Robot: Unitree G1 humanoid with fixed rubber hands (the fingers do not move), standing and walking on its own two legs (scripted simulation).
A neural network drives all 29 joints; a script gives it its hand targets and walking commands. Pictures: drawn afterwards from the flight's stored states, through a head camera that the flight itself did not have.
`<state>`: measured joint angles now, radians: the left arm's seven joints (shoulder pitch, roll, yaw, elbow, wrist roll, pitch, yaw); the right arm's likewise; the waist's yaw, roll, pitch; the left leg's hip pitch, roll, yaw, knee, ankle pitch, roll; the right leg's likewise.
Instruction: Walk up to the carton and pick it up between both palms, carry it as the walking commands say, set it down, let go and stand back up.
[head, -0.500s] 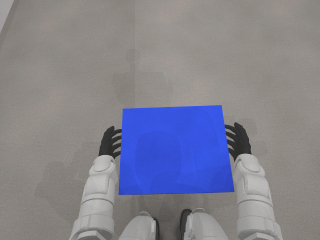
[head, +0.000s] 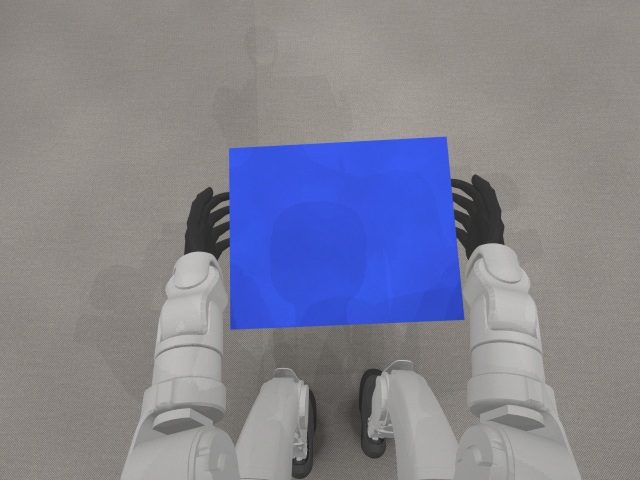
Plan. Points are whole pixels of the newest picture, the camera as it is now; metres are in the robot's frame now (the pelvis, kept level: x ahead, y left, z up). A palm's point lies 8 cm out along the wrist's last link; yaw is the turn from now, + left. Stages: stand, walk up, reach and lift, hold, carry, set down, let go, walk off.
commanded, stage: set down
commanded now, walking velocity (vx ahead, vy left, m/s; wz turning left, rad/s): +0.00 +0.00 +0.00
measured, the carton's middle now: (340, 244) +0.41 +0.00 -0.14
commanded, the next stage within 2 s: none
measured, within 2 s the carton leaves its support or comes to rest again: neither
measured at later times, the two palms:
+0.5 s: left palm (219, 247) +0.41 +0.18 -0.15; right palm (456, 236) +0.42 -0.17 -0.14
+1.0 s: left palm (238, 246) +0.44 +0.17 -0.24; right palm (440, 239) +0.45 -0.18 -0.23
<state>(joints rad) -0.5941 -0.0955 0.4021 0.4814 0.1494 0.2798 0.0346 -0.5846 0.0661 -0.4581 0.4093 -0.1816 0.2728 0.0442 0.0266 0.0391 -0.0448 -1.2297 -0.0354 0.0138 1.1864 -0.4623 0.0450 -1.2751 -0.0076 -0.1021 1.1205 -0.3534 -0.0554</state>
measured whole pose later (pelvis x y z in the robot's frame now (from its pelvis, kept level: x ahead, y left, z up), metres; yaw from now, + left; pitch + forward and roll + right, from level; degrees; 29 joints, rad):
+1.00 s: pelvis -0.04 +0.00 -0.14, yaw -1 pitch +41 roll -2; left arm -0.97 0.02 0.40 0.52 0.14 0.33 0.09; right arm -0.97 -0.08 -0.43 0.52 -0.16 0.32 -0.02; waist 0.03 0.03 0.00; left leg -1.87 -0.04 0.02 1.73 -0.57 0.05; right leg -1.92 0.00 -0.10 1.63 -0.43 -0.06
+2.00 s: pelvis -0.06 +0.00 -0.26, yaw +0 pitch +32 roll -2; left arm -1.44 0.22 0.36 0.75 0.03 0.31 0.16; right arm -1.52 -0.34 -0.27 0.82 -0.02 0.33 -0.10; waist 0.02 0.02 0.52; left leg -2.07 -0.04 0.04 2.17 -0.66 0.06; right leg -2.13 0.00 -0.10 2.07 -0.50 -0.06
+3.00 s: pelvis -0.05 +0.00 -0.30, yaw +0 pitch +31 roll -2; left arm -1.48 0.28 0.28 0.91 -0.03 0.25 0.09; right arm -1.52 -0.38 -0.21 0.98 0.05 0.25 -0.08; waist 0.02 0.03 0.52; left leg -2.14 -0.04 0.05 2.31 -0.71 0.06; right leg -2.21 0.01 -0.10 2.21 -0.54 -0.06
